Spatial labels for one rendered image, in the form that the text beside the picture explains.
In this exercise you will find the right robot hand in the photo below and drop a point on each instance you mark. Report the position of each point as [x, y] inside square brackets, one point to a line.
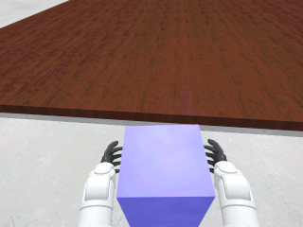
[217, 155]

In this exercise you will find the carton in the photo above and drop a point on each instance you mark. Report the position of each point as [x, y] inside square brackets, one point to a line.
[164, 178]

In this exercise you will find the left robot forearm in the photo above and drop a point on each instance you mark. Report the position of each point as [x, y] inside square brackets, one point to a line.
[97, 200]

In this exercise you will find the left robot hand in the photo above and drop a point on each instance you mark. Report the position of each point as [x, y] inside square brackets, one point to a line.
[108, 156]

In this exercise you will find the right robot forearm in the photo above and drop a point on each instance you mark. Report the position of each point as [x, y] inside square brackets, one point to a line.
[235, 196]

